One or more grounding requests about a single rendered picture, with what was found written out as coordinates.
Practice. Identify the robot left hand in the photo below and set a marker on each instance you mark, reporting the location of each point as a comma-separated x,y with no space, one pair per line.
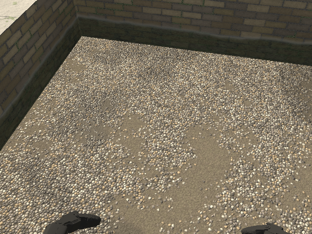
71,222

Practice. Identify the robot right hand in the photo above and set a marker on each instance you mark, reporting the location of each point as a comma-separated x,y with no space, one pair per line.
268,228

